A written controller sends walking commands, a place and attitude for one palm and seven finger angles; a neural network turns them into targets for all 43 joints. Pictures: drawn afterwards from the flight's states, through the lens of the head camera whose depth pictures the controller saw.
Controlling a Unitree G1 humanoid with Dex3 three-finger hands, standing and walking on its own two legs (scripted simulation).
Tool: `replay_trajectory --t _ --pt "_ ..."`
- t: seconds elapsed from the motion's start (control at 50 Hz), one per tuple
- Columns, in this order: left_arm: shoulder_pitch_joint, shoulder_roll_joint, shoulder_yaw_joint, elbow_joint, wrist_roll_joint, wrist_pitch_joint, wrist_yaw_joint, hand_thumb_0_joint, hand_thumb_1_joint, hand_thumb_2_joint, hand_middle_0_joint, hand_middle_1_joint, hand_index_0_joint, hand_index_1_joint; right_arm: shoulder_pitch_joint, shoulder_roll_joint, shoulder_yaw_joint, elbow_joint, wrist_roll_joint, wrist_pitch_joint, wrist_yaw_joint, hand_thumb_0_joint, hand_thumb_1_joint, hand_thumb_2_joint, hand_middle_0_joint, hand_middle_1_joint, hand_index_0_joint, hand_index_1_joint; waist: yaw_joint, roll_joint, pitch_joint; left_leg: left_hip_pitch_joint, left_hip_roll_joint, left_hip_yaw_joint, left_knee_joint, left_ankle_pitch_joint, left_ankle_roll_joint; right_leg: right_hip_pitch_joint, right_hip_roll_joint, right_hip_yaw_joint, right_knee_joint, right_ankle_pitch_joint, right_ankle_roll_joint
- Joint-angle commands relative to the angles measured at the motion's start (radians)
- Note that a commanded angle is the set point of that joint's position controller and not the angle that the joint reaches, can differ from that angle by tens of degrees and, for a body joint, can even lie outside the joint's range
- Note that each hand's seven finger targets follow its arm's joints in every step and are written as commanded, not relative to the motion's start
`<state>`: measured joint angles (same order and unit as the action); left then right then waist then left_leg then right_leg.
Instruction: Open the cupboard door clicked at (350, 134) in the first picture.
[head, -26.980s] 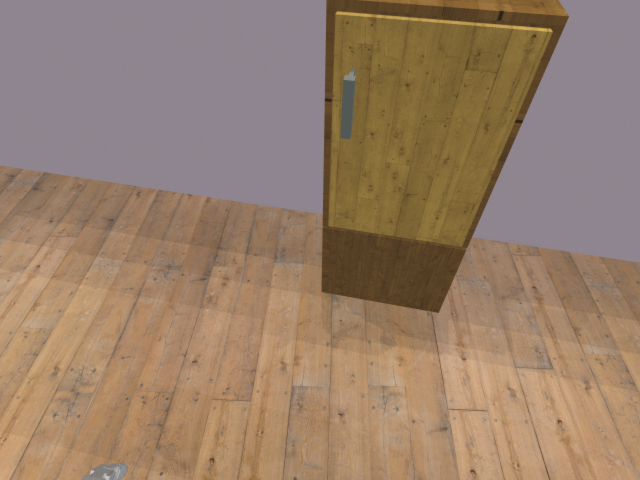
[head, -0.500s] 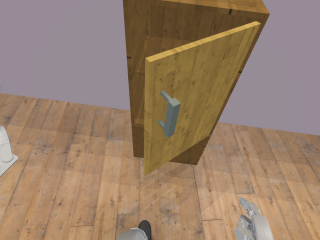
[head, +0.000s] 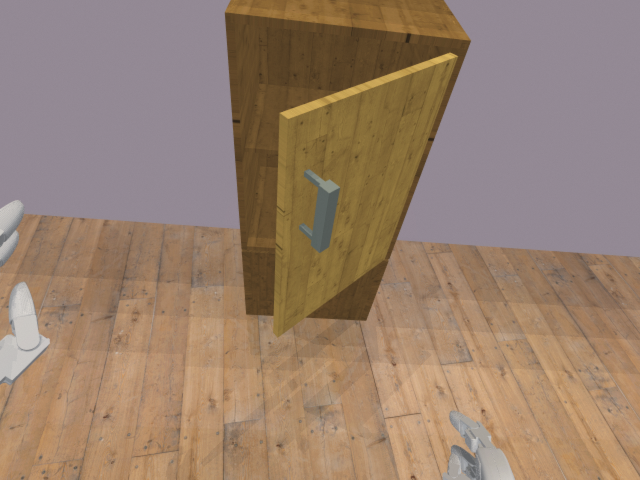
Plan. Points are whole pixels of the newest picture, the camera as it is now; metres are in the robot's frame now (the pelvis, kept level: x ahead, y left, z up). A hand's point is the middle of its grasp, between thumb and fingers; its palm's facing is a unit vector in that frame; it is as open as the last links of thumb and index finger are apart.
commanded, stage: stop stepping back and stand still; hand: left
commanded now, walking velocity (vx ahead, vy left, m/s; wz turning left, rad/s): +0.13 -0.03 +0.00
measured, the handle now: (315, 211) +0.51 +0.03 +0.03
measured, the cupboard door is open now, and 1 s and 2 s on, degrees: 42 42 42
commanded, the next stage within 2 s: let the arm hang, fingers relaxed in 1.12 s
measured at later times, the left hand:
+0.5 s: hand (70, 338) +0.21 +0.24 +0.15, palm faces +0.37 -0.82 -0.44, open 7.4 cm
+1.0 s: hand out of the picture +0.17 +0.29 +0.14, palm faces +0.39 -0.80 -0.46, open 7.4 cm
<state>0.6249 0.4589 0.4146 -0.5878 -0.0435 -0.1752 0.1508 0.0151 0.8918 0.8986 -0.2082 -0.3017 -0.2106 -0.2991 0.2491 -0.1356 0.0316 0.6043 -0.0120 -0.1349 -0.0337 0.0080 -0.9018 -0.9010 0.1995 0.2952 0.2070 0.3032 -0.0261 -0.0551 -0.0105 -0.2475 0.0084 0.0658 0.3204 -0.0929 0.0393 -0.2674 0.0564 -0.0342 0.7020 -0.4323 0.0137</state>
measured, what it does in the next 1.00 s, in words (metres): steps on the spot: right foot, then left foot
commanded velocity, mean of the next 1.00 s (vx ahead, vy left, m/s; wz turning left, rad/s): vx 0.01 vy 0.02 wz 0.00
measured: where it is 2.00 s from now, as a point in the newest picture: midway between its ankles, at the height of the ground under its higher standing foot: outside the picture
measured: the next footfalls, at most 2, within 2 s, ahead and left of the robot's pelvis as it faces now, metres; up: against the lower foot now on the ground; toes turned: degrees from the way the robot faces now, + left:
right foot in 0.12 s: -0.04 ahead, -0.07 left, +0.00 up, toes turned -3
left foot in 0.38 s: +0.08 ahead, +0.11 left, +0.00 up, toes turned +0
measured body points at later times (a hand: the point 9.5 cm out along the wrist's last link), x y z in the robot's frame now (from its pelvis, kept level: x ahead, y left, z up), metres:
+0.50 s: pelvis -0.01 -0.01 -0.02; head -0.02 +0.00 +0.43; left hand +0.18 +0.28 +0.18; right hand +0.14 -0.27 -0.09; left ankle +0.04 +0.11 -0.75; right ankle -0.08 -0.07 -0.75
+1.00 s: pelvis -0.04 +0.03 -0.01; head -0.03 +0.04 +0.44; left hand +0.14 +0.33 +0.17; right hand +0.12 -0.19 -0.09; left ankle +0.04 +0.11 -0.75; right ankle -0.08 -0.07 -0.75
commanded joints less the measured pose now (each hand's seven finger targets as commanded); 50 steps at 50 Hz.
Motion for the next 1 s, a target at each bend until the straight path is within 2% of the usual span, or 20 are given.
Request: replay_trajectory --t 0.0,0.04,0.06,0.1,0.12,0.14,0.16,0.22,0.3,0.34,0.38,0.42,0.46,0.48,0.52,0.58,0.66,0.78,0.9,0.98 --pt "-0.051 0.165 0.123 -0.157 -0.003 -0.031 0.028 0.0 0.9 0.9 -0.2 -0.3 -0.2 -0.3 -0.109 -0.178 -0.072 -0.128 -0.002 -0.033 -0.037 0.0 -0.9 -0.9 0.2 0.3 0.2 0.3 0.017 0.272 -0.053 -0.007 0.164 -0.174 -0.253 -0.487 -0.038 0.14 0.052 -0.087 -0.225 -0.056 -0.031" --pt "-0.053 0.151 0.105 -0.122 -0.005 -0.016 0.024 0.0 0.9 0.9 -0.2 -0.3 -0.2 -0.3 -0.108 -0.172 -0.065 -0.12 -0.005 -0.022 -0.043 0.0 -0.9 -0.9 0.2 0.3 0.2 0.3 0.015 0.215 -0.071 -0.033 0.124 -0.135 -0.136 -0.401 -0.043 0.236 0.015 -0.048 -0.41 0.06 -0.047" --pt "-0.066 0.159 0.109 -0.117 -0.004 -0.012 0.02 0.0 0.9 0.9 -0.2 -0.3 -0.2 -0.3 -0.106 -0.168 -0.064 -0.12 -0.002 -0.013 -0.041 0.0 -0.9 -0.9 0.2 0.3 0.2 0.3 0.012 0.143 -0.079 -0.04 0.086 -0.097 -0.025 -0.322 -0.038 0.24 -0.042 0.012 -0.463 0.119 -0.059" --pt "-0.12 0.19 0.139 -0.111 -0.009 -0.021 0.021 0.0 0.9 0.9 -0.2 -0.3 -0.2 -0.3 -0.109 -0.169 -0.066 -0.116 -0.009 -0.005 -0.03 0.0 -0.9 -0.9 0.2 0.3 0.2 0.3 0.011 0.031 -0.09 -0.051 0.035 -0.075 0.249 -0.195 -0.045 0.126 -0.241 0.275 -0.518 0.106 -0.142" --pt "-0.165 0.172 0.115 -0.099 -0.009 -0.021 0.018 0.0 0.9 0.9 -0.2 -0.3 -0.2 -0.3 -0.115 -0.181 -0.073 -0.106 0.003 -0.011 -0.028 0.0 -0.9 -0.9 0.2 0.3 0.2 0.3 0.019 -0.066 -0.07 -0.123 0.021 -0.08 0.352 -0.235 -0.047 0.085 -0.303 0.368 -0.543 -0.058 -0.159" --pt "-0.145 0.126 0.087 -0.058 -0.01 -0.017 0.015 0.0 0.9 0.9 -0.2 -0.3 -0.2 -0.3 -0.111 -0.198 -0.091 -0.1 0.015 -0.009 -0.024 0.0 -0.9 -0.9 0.2 0.3 0.2 0.3 0.023 -0.113 0.007 -0.201 0.009 -0.089 0.481 -0.225 -0.041 0.064 -0.308 0.405 -0.556 -0.014 -0.144" --pt "-0.158 0.121 0.084 -0.036 -0.008 -0.026 0.017 0.0 0.9 0.9 -0.2 -0.3 -0.2 -0.3 -0.105 -0.203 -0.084 -0.087 0.018 -0.012 -0.022 0.0 -0.9 -0.9 0.2 0.3 0.2 0.3 0.01 -0.083 0.026 -0.264 0.017 -0.089 0.542 -0.211 -0.038 0.114 -0.297 0.353 -0.511 0.186 -0.124" --pt "-0.249 0.145 0.094 -0.016 0.012 -0.071 0.022 0.0 0.9 0.9 -0.2 -0.3 -0.2 -0.3 -0.126 -0.181 -0.067 -0.079 0.022 -0.019 -0.037 0.0 -0.9 -0.9 0.2 0.3 0.2 0.3 0.023 0.003 0.04 -0.285 0.03 -0.055 0.467 -0.221 -0.031 0.219 -0.291 0.245 -0.387 0.648 -0.088" --pt "-0.222 0.149 0.11 -0.035 0.008 -0.097 0.022 0.0 0.9 0.9 -0.2 -0.3 -0.2 -0.3 -0.147 -0.177 -0.063 -0.097 0.017 -0.033 -0.042 0.0 -0.9 -0.9 0.2 0.3 0.2 0.3 0.047 0.036 0.03 -0.11 0.009 -0.018 0.254 -0.15 -0.001 0.2 -0.259 0.204 -0.333 0.78 -0.047" --pt "-0.175 0.133 0.113 -0.061 0.0 -0.102 0.02 0.0 0.9 0.9 -0.2 -0.3 -0.2 -0.3 -0.128 -0.185 -0.069 -0.104 0.016 -0.028 -0.034 0.0 -0.9 -0.9 0.2 0.3 0.2 0.3 0.038 0.073 -0.028 0.048 0.003 -0.038 0.138 0.087 0.016 0.178 -0.188 0.138 -0.249 0.828 0.027" --pt "-0.143 0.145 0.125 -0.08 -0.005 -0.106 0.016 0.0 0.9 0.9 -0.2 -0.3 -0.2 -0.3 -0.115 -0.201 -0.077 -0.122 0.029 -0.014 -0.028 0.0 -0.9 -0.9 0.2 0.3 0.2 0.3 0.037 0.102 -0.088 0.189 0.068 -0.091 0.175 0.382 0.044 0.108 -0.125 0.093 -0.172 0.816 0.089" --pt "-0.097 0.133 0.123 -0.069 0.0 -0.094 0.006 0.0 0.9 0.9 -0.2 -0.3 -0.2 -0.3 -0.11 -0.184 -0.069 -0.13 0.027 -0.007 -0.027 0.0 -0.9 -0.9 0.2 0.3 0.2 0.3 0.028 0.142 -0.1 0.188 0.101 -0.138 0.186 0.496 0.057 0.081 -0.079 0.058 -0.154 0.664 0.069" --pt "-0.08 0.143 0.14 -0.067 0.002 -0.089 -0.001 0.0 0.9 0.9 -0.2 -0.3 -0.2 -0.3 -0.125 -0.187 -0.074 -0.134 0.027 -0.004 -0.025 0.0 -0.9 -0.9 0.2 0.3 0.2 0.3 0.036 0.136 -0.052 0.07 0.128 -0.159 0.145 0.338 0.036 0.101 -0.061 0.076 -0.257 0.379 0.039" --pt "-0.067 0.138 0.14 -0.061 0.003 -0.088 -0.004 0.0 0.9 0.9 -0.2 -0.3 -0.2 -0.3 -0.125 -0.189 -0.075 -0.137 0.027 -0.005 -0.025 0.0 -0.9 -0.9 0.2 0.3 0.2 0.3 0.032 0.135 -0.026 0.03 0.113 -0.15 0.139 0.219 0.022 0.103 -0.066 0.095 -0.314 0.359 0.025" --pt "-0.049 0.14 0.145 -0.069 -0.003 -0.094 -0.003 0.0 0.9 0.9 -0.2 -0.3 -0.2 -0.3 -0.114 -0.185 -0.072 -0.14 0.024 -0.005 -0.027 0.0 -0.9 -0.9 0.2 0.3 0.2 0.3 0.025 0.138 -0.049 0.041 0.081 -0.125 0.166 0.199 0.003 0.116 -0.101 0.131 -0.344 0.467 0.007" --pt "-0.047 0.138 0.143 -0.063 -0.014 -0.085 0.002 0.0 0.9 0.9 -0.2 -0.3 -0.2 -0.3 -0.108 -0.181 -0.071 -0.138 0.026 -0.001 -0.023 0.0 -0.9 -0.9 0.2 0.3 0.2 0.3 0.024 0.048 -0.12 0.074 0.057 -0.09 0.202 0.158 -0.008 0.14 -0.137 0.155 -0.346 0.617 0.028" --pt "-0.095 0.129 0.111 -0.061 -0.012 -0.068 0.002 0.0 0.9 0.9 -0.2 -0.3 -0.2 -0.3 -0.117 -0.187 -0.064 -0.138 0.02 -0.003 -0.038 0.0 -0.9 -0.9 0.2 0.3 0.2 0.3 0.024 0.108 -0.084 0.121 0.071 -0.116 0.135 0.123 -0.003 0.072 -0.103 0.127 -0.375 0.417 0.017" --pt "-0.168 0.124 0.083 -0.066 -0.001 -0.067 0.006 0.0 0.9 0.9 -0.2 -0.3 -0.2 -0.3 -0.13 -0.19 -0.054 -0.133 0.009 -0.021 -0.053 0.0 -0.9 -0.9 0.2 0.3 0.2 0.3 0.023 0.142 -0.01 0.075 0.085 -0.182 -0.002 -0.15 -0.003 0.048 -0.068 0.097 -0.423 0.153 -0.011" --pt "-0.11 0.135 0.109 -0.076 0.004 -0.071 0.011 0.0 0.9 0.9 -0.2 -0.3 -0.2 -0.3 -0.132 -0.187 -0.051 -0.135 0.002 -0.04 -0.058 0.0 -0.9 -0.9 0.2 0.3 0.2 0.3 0.035 0.197 -0.038 -0.001 0.097 -0.225 -0.132 -0.312 -0.013 0.146 -0.039 0.047 -0.382 0.136 -0.012" --pt "-0.079 0.11 0.095 -0.06 0.0 -0.067 0.009 0.0 0.9 0.9 -0.2 -0.3 -0.2 -0.3 -0.126 -0.185 -0.054 -0.135 0.004 -0.039 -0.053 0.0 -0.9 -0.9 0.2 0.3 0.2 0.3 0.031 0.142 -0.048 0.014 0.079 -0.19 -0.093 -0.253 -0.024 0.143 -0.047 0.051 -0.416 0.154 -0.018"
